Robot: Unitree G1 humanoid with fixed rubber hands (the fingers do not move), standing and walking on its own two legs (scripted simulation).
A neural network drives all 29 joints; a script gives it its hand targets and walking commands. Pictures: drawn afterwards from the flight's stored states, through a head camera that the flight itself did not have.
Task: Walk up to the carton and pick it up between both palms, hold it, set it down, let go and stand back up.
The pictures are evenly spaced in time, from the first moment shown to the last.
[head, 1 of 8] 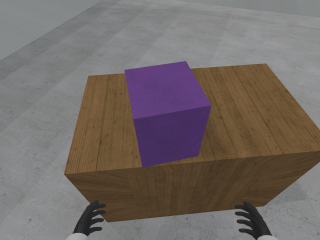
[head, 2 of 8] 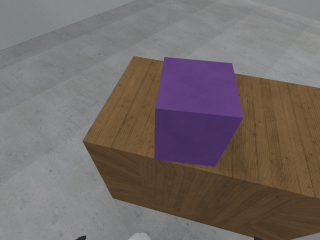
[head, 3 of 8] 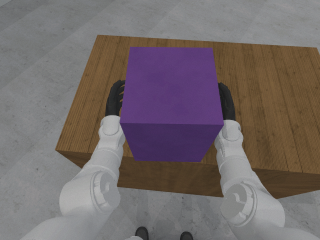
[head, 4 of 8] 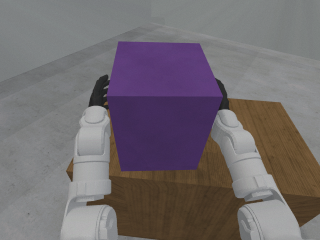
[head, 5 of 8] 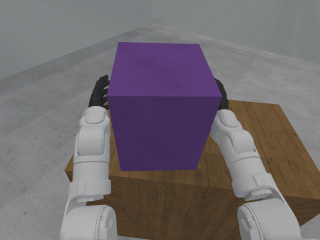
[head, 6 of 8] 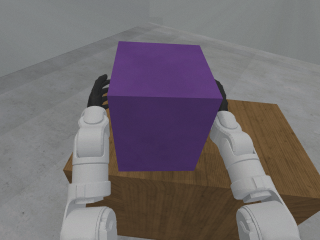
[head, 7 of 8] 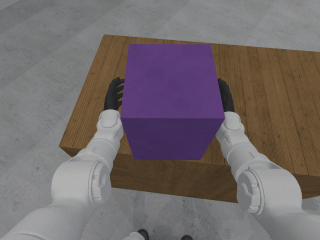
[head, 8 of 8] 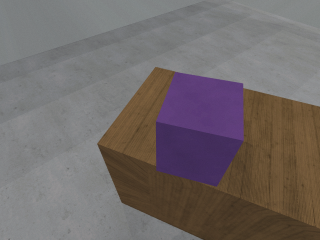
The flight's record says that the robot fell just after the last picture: no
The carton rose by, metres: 0.18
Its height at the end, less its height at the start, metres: +0.00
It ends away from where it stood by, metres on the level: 0.02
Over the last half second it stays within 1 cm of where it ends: yes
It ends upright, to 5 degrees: yes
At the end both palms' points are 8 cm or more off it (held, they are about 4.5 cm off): yes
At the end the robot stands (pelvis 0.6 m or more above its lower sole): yes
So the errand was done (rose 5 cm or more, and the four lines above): yes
